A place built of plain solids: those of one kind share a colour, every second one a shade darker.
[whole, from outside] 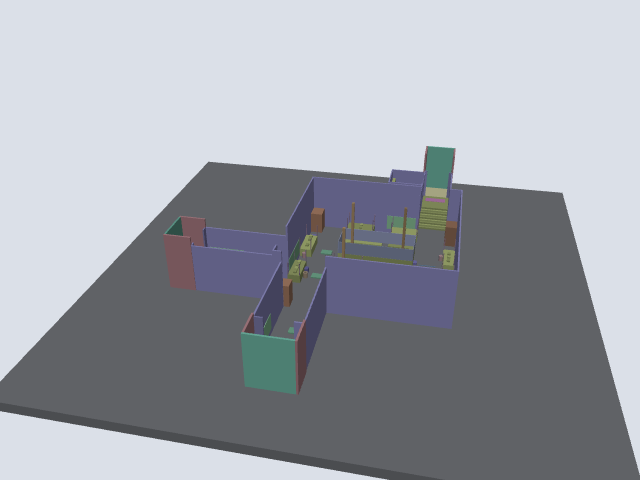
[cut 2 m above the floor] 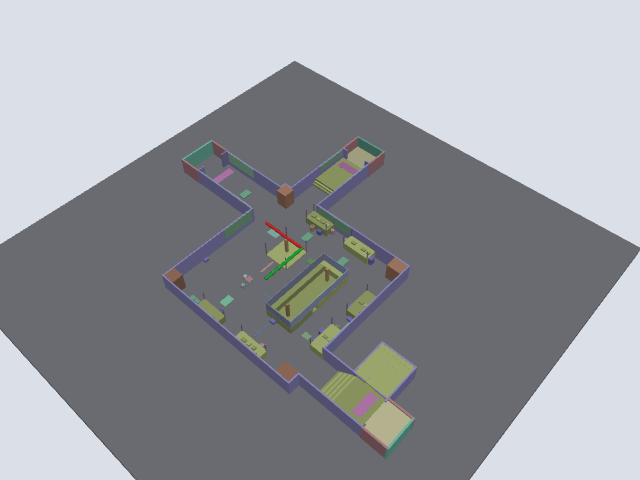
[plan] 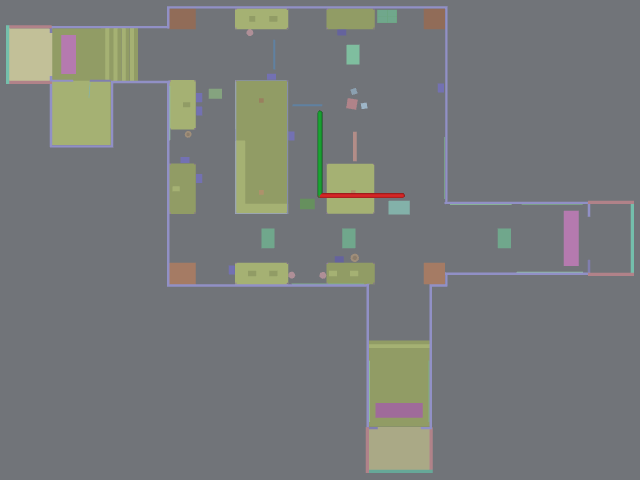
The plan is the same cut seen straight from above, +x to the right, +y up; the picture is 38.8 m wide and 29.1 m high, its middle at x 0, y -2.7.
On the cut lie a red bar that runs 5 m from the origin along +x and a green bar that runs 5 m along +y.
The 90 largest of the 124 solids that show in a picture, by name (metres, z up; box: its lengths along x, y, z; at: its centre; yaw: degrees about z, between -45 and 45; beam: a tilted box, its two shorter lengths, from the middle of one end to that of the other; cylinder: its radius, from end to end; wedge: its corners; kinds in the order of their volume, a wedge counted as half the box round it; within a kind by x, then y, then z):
{
 "piece_1": {"box": [2.96, 3.17, 1.91], "at": [-14.75, 8.54, 0.91]},
 "piece_2": {"box": [3.15, 0.35, 2.05], "at": [-14.46, 3.3, 2.97]},
 "piece_3": {"box": [2.06, 0.55, 0.95], "at": [-14.46, 4.05, 2.42]},
 "piece_4": {"box": [3.56, 3.9, 2.04], "at": [-14.46, 5.0, 0.97]},
 "piece_5": {"box": [0.25, 3.19, 1.91], "at": [-13.15, 8.54, 0.91]},
 "piece_6": {"box": [0.25, 3.19, 1.7], "at": [-12.9, 8.54, 0.8]},
 "piece_7": {"box": [0.25, 3.19, 1.5], "at": [-12.65, 8.54, 0.7]},
 "piece_8": {"box": [0.25, 3.19, 1.29], "at": [-12.4, 8.54, 0.6]},
 "piece_9": {"box": [0.25, 3.19, 1.08], "at": [-12.15, 8.54, 0.49]},
 "piece_10": {"box": [0.25, 3.19, 0.88], "at": [-11.9, 8.54, 0.39]},
 "piece_11": {"box": [0.25, 3.19, 0.67], "at": [-11.65, 8.54, 0.29]},
 "piece_12": {"box": [0.25, 3.19, 0.46], "at": [-11.4, 8.54, 0.18]},
 "piece_13": {"box": [0.25, 3.19, 0.26], "at": [-11.15, 8.54, 0.08]},
 "piece_14": {"box": [1.6, 3.07, 0.95], "at": [-8.33, 0.41, 0.42]},
 "piece_15": {"box": [1.6, 3.0, 0.95], "at": [-8.33, 5.5, 0.42]},
 "piece_16": {"box": [0.62, 3.84, 0.95], "at": [-4.84, 1.41, 0.42]},
 "piece_17": {"box": [0.62, 2.35, 0.95], "at": [-4.84, 5.2, 0.42]},
 "piece_18": {"box": [3.22, 1.31, 0.95], "at": [-3.54, -4.73, 0.42]},
 "piece_19": {"box": [3.22, 0.62, 0.95], "at": [-3.54, -0.82, 0.42]},
 "piece_20": {"box": [3.18, 8.09, 0.17], "at": [-3.54, 2.94, 0.04]},
 "piece_21": {"box": [3.22, 0.62, 0.95], "at": [-3.54, 6.69, 0.42]},
 "piece_22": {"box": [3.22, 1.24, 0.95], "at": [-3.54, 10.7, 0.42]},
 "piece_23": {"box": [0.62, 6.89, 0.95], "at": [-2.24, 2.94, 0.42]},
 "piece_24": {"box": [2.93, 1.31, 0.95], "at": [1.85, -4.73, 0.42]},
 "piece_25": {"box": [2.89, 3.03, 0.17], "at": [1.85, 0.41, 0.04]},
 "piece_26": {"box": [2.93, 1.24, 0.95], "at": [1.85, 10.7, 0.42]},
 "piece_27": {"box": [3.67, 4.55, 0.7], "at": [4.8, -11.75, 0.3]},
 "piece_28": {"box": [3.69, 0.23, 0.7], "at": [4.8, -9.36, 0.3]},
 "piece_29": {"box": [3.69, 0.23, 0.48], "at": [4.8, -9.13, 0.19]},
 "piece_30": {"box": [3.69, 0.23, 0.27], "at": [4.8, -8.9, 0.08]},
 "wall_1": {"box": [0.15, 4.05, 5.04], "at": [-16.31, 4.93, 2.47]},
 "wall_2": {"box": [0.15, 0.33, 5.25], "at": [-16.31, 7.08, 2.57]},
 "wall_3": {"box": [0.15, 0.44, 5.25], "at": [-16.31, 10.06, 2.57]},
 "wall_4": {"box": [1.28, 0.12, 5.25], "at": [-15.6, 6.95, 2.57]},
 "wall_5": {"box": [3.85, 0.15, 5.04], "at": [-14.46, 2.98, 2.47]},
 "wall_6": {"box": [1.28, 0.12, 5.25], "at": [-13.32, 6.95, 2.57]},
 "wall_7": {"box": [7.3, 0.15, 5.25], "at": [-12.73, 10.2, 2.57]},
 "wall_8": {"box": [0.15, 4.02, 5.04], "at": [-12.6, 4.91, 2.47]},
 "wall_9": {"box": [3.59, 0.15, 5.25], "at": [-10.88, 6.88, 2.57]},
 "wall_10": {"box": [0.15, 12.49, 6.37], "at": [-9.2, 0.71, 3.13]},
 "wall_11": {"box": [0.15, 1.35, 6.37], "at": [-9.2, 10.8, 3.13]},
 "wall_12": {"box": [12.24, 0.15, 6.37], "at": [-3.15, -5.46, 3.13]},
 "wall_13": {"box": [17.01, 0.15, 6.37], "at": [-0.77, 11.4, 3.13]},
 "wall_14": {"box": [0.15, 8.83, 5.25], "at": [2.89, -9.76, 2.57]},
 "wall_15": {"box": [0.68, 0.15, 5.25], "at": [3.16, -14.1, 2.57]},
 "wall_16": {"box": [0.68, 0.15, 5.25], "at": [6.44, -14.1, 2.57]},
 "wall_17": {"box": [0.15, 8.83, 5.25], "at": [6.71, -9.76, 2.57]},
 "wall_18": {"box": [1.1, 0.15, 6.37], "at": [7.19, -5.46, 3.13]},
 "wall_19": {"box": [0.15, 0.86, 6.37], "at": [7.66, -5.11, 3.13]},
 "wall_20": {"box": [0.15, 12.0, 6.37], "at": [7.66, 5.48, 3.13]},
 "wall_21": {"box": [8.84, 0.15, 5.25], "at": [11.96, -4.75, 2.57]},
 "wall_22": {"box": [8.84, 0.15, 5.25], "at": [11.96, -0.45, 2.57]},
 "wall_23": {"box": [0.15, 0.93, 5.25], "at": [16.31, -4.36, 2.57]},
 "wall_24": {"box": [0.15, 0.93, 5.25], "at": [16.31, -0.84, 2.57]},
 "street_1": {"box": [2.6, 3.17, 1.91], "at": [-17.53, 8.54, 0.91]},
 "street_2": {"box": [3.67, 2.6, 0.7], "at": [4.8, -15.33, 0.3]},
 "wing_1": {"box": [2.78, 0.2, 7.41], "at": [-17.64, 6.85, 3.66]},
 "wing_2": {"box": [2.78, 0.2, 7.41], "at": [-17.64, 10.23, 3.66]},
 "wing_3": {"box": [0.2, 2.78, 6.2], "at": [2.87, -15.44, 3.05]},
 "wing_4": {"box": [0.2, 2.78, 6.2], "at": [6.74, -15.44, 3.05]},
 "wing_5": {"box": [2.78, 0.2, 5.55], "at": [17.64, -4.78, 2.73]},
 "wing_6": {"box": [2.78, 0.2, 5.55], "at": [17.64, -0.42, 2.73]},
 "store_1": {"box": [1.6, 1.31, 2.45], "at": [-8.33, -4.73, 1.18]},
 "store_2": {"box": [1.6, 1.24, 2.45], "at": [-8.33, 10.7, 1.18]},
 "store_3": {"box": [1.3, 1.31, 2.45], "at": [6.94, -4.73, 1.18]},
 "store_4": {"box": [1.3, 1.24, 2.45], "at": [6.94, 10.7, 1.18]},
 "opp_1": {"box": [0.2, 3.57, 7.41], "at": [-18.93, 8.54, 3.66]},
 "opp_2": {"box": [4.07, 0.2, 6.2], "at": [4.8, -16.73, 3.05]},
 "opp_3": {"box": [0.2, 4.55, 5.55], "at": [18.93, -2.6, 2.73]},
 "front_1": {"box": [0.05, 3.3, 1.7], "at": [-9.1, 5.0, 1.45]},
 "front_2": {"box": [4.38, 0.05, 1.7], "at": [0.48, -5.36, 1.45]},
 "front_3": {"box": [0.05, 3.72, 1.7], "at": [3.0, -11.87, 2.1]},
 "front_4": {"box": [0.05, 3.72, 1.7], "at": [6.61, -11.87, 2.1]},
 "front_5": {"box": [0.05, 3.77, 1.7], "at": [7.56, 1.66, 1.45]},
 "front_6": {"box": [3.72, 0.05, 1.7], "at": [9.75, -0.55, 1.45]},
 "front_7": {"box": [4.01, 0.05, 1.7], "at": [13.92, -4.65, 1.45]},
 "front_8": {"box": [3.72, 0.05, 1.7], "at": [14.07, -0.55, 1.45]},
 "shut_1": {"box": [0.06, 8.13, 1.4], "at": [-5.11, 2.94, 1.6]},
 "shut_2": {"box": [3.22, 0.06, 1.4], "at": [-3.54, -1.09, 1.6]},
 "shut_3": {"box": [3.22, 0.06, 1.4], "at": [-3.54, 6.96, 1.6]},
 "shut_4": {"box": [0.06, 8.13, 1.4], "at": [-1.97, 2.94, 1.6]},
 "column_1": {"box": [0.28, 0.28, 6.37], "at": [-3.56, 0.18, 3.13]},
 "column_2": {"box": [0.28, 0.28, 6.37], "at": [-3.56, 5.76, 3.13]},
 "column_3": {"box": [0.28, 0.28, 6.37], "at": [2.02, 0.18, 3.13]},
 "pallet_1": {"box": [0.8, 1.2, 0.19], "at": [-3.15, -2.6, 0.05]},
 "pallet_2": {"box": [0.8, 1.2, 0.19], "at": [1.75, -2.6, 0.05]},
 "pallet_3": {"box": [0.8, 1.2, 0.19], "at": [2.0, 8.54, 0.05]},
 "pallet_4": {"box": [0.8, 1.2, 0.19], "at": [11.18, -2.6, 0.05]},
 "mmat_1": {"box": [0.9, 3.35, 0.07], "at": [15.23, -2.6, -0.02]},
 "pallet_deck_1": {"box": [1.2, 0.8, 0.19], "at": [4.07, 10.86, 0.04]}
}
